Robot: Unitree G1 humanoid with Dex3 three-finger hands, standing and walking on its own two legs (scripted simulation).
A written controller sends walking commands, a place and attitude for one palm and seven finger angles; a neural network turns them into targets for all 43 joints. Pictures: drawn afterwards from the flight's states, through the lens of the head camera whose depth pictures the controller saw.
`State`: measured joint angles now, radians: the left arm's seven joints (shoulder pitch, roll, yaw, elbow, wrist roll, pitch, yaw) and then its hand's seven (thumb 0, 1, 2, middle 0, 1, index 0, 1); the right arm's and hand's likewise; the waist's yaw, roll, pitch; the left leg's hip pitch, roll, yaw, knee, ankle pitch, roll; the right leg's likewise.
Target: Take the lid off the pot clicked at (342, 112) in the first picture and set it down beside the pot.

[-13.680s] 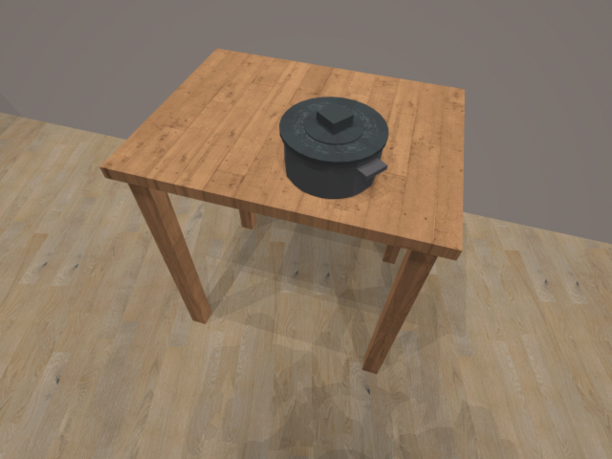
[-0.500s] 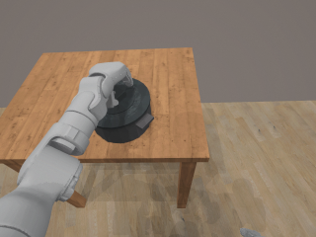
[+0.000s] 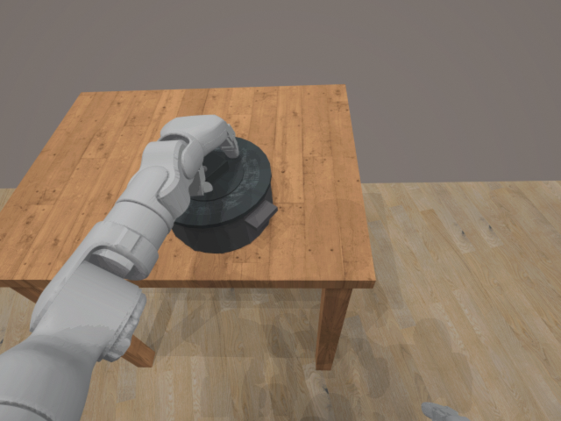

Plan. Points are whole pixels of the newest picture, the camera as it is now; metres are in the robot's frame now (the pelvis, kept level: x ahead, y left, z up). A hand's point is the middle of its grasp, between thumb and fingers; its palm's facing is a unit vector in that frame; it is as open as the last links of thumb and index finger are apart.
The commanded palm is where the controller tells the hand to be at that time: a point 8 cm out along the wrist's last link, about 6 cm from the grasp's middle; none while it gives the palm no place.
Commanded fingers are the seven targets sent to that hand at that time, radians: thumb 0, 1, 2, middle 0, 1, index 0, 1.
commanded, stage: close the fingers and squeeze the knob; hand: left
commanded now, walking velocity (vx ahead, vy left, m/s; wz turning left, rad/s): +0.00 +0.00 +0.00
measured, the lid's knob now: (207, 167) +0.49 +0.12 +0.08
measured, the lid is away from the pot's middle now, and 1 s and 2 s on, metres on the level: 0.00 0.01 0.01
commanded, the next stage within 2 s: lift the lid straight up in 1.40 s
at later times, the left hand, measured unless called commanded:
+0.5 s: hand (201, 167) +0.46 +0.12 +0.10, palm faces -0.36 -0.04 -0.93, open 8.7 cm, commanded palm +0.46 +0.13 +0.17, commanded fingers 0.00 0.21 0.94 -0.66 -0.98 -0.66 -0.98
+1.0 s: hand (202, 165) +0.47 +0.12 +0.11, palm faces -0.37 -0.03 -0.93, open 8.5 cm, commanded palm +0.46 +0.12 +0.17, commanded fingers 0.00 0.31 0.89 -0.74 -1.00 -0.72 -0.99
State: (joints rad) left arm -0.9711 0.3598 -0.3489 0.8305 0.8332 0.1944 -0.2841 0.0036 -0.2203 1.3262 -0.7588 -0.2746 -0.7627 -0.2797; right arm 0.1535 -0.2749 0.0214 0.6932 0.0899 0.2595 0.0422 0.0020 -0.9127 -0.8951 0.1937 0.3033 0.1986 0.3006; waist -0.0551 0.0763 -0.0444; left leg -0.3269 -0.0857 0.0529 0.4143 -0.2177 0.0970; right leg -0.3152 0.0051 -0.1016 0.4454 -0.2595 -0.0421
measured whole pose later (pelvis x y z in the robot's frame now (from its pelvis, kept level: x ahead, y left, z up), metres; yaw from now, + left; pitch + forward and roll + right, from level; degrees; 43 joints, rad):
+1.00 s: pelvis +0.00 +0.01 +0.00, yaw +0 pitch +8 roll +0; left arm -1.03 0.35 -0.36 0.91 0.84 0.18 -0.30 0.02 0.09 0.80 -0.67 -0.96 -0.64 -0.95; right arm 0.18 -0.28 0.02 0.71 0.09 0.25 0.04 0.00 -0.91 -0.89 0.19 0.30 0.20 0.30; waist -0.06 0.07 -0.05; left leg -0.34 -0.09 0.05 0.42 -0.23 0.10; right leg -0.33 0.00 -0.10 0.45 -0.27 -0.03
